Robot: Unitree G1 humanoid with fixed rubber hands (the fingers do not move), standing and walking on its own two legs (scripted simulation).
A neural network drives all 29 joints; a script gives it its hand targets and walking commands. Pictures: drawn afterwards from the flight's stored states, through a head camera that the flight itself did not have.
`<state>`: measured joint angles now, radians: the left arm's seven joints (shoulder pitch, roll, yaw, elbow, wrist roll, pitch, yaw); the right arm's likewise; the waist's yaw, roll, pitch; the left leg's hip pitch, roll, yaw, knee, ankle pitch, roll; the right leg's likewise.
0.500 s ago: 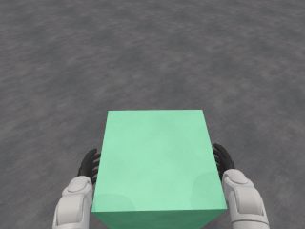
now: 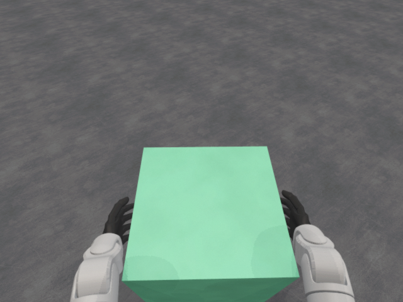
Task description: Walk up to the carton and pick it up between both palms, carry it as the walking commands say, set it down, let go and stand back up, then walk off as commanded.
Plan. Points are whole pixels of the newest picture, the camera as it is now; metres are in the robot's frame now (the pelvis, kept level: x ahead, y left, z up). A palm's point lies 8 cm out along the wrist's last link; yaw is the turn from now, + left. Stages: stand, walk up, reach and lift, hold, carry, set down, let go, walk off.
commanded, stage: carry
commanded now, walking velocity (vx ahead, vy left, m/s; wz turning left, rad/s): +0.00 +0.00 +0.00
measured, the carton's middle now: (205, 230) +0.30 +0.00 -0.05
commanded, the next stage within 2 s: none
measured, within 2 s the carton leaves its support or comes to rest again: neither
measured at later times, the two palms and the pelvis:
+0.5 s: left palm (111, 242) +0.25 +0.18 +0.02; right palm (298, 234) +0.25 -0.18 +0.03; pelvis -0.01 +0.00 +0.00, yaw +0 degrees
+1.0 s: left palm (105, 244) +0.23 +0.18 +0.05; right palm (304, 236) +0.23 -0.18 +0.05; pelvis -0.02 +0.01 +0.00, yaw +0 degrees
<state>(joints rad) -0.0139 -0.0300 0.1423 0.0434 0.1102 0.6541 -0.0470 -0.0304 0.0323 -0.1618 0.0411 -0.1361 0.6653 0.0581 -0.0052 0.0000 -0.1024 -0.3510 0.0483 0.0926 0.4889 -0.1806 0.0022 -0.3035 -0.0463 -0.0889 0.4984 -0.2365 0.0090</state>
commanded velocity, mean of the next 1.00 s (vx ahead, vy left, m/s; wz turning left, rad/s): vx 0.00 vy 0.02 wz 0.06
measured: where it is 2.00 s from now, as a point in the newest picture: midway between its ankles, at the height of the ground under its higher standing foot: outside the picture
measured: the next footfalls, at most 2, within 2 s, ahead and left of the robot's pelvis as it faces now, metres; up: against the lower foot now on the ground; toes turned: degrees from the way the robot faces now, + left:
right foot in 1.64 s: -0.01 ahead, +0.00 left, +0.00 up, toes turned +10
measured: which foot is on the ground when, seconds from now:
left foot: down 0.00-1.00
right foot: down 0.00-1.00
